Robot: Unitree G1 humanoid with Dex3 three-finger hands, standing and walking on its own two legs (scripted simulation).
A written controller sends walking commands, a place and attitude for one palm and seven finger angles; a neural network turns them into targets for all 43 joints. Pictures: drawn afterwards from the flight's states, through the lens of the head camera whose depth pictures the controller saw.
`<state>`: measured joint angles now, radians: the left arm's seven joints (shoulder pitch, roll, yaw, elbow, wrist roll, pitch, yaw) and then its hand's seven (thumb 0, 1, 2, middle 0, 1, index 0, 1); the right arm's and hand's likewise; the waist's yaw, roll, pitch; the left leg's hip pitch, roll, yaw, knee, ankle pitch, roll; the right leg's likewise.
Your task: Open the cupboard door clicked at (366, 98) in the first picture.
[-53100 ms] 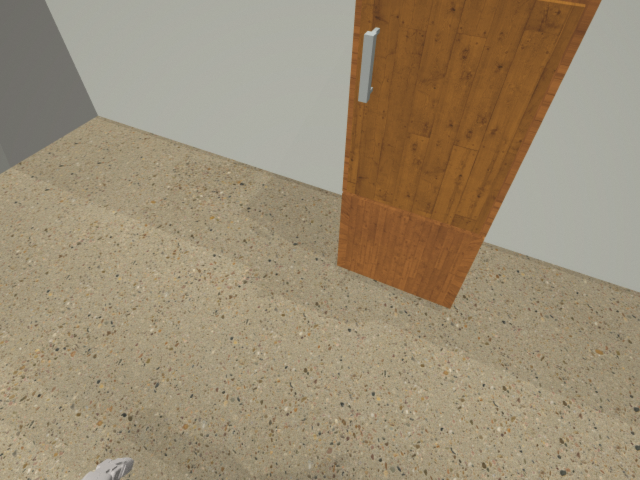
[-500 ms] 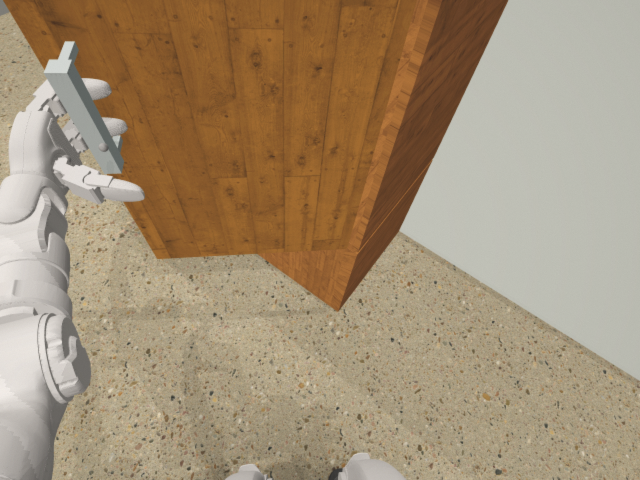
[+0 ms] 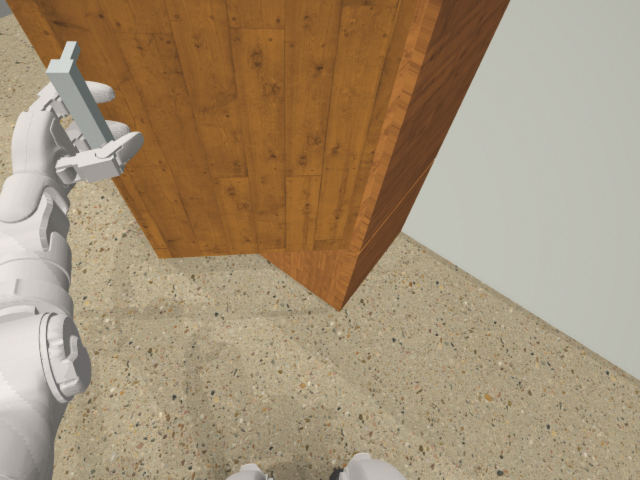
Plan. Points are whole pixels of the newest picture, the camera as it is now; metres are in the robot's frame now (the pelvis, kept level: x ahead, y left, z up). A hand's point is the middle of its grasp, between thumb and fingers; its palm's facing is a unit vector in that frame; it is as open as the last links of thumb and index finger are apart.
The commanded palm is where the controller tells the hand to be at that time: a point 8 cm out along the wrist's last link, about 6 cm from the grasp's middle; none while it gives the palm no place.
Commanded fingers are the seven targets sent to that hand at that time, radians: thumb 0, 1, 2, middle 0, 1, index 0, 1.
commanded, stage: close the thumb around the handle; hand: left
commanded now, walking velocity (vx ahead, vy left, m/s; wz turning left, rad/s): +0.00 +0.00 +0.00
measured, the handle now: (95, 112) +0.54 +0.25 +0.11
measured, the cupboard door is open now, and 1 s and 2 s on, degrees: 42 70 82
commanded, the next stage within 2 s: pull the door open along its arc in 0.24 s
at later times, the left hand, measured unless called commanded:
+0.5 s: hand (106, 149) +0.48 +0.23 +0.11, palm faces +0.04 -1.00 +0.00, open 5.8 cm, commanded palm +0.44 +0.27 +0.11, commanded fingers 0.00 0.90 0.90 -0.40 -1.35 -0.40 -1.35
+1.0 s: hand (149, 273) +0.32 +0.15 +0.11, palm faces +0.21 -0.97 +0.09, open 6.4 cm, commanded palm +0.26 +0.23 +0.11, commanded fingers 0.00 0.90 0.90 -0.40 -1.35 -0.40 -1.35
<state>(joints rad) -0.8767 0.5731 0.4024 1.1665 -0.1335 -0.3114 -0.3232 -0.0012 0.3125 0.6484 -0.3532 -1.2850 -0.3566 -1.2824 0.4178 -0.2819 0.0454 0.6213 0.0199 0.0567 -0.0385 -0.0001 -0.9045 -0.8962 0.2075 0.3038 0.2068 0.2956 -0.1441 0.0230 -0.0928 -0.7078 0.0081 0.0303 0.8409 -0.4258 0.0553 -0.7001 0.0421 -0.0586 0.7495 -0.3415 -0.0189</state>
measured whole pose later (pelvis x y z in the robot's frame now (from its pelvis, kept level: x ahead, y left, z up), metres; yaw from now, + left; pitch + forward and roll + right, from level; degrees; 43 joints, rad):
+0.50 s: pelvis +0.01 +0.00 +0.00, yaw -1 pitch +16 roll -3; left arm -0.80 0.56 0.42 1.10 -0.15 -0.30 -0.33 0.01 0.72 0.79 -0.34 -1.33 -0.35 -1.34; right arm 0.41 -0.28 0.04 0.61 0.02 0.07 -0.04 0.00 -0.90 -0.90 0.21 0.30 0.21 0.30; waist -0.14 0.02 -0.11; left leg -0.68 0.02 0.04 0.82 -0.43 0.05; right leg -0.68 0.05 -0.05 0.73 -0.34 -0.02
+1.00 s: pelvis +0.01 +0.00 +0.02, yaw -1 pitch +8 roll -1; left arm 0.03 0.09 0.13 0.05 -0.21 -0.11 0.09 0.02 0.67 0.73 -0.33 -1.32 -0.34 -1.26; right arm 0.22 -0.22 0.02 0.53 0.03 0.00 0.02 0.01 -0.91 -0.90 0.20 0.30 0.20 0.30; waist -0.01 0.04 -0.11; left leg -0.44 -0.01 0.06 0.71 -0.40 0.05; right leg -0.47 0.03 -0.02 0.68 -0.34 -0.02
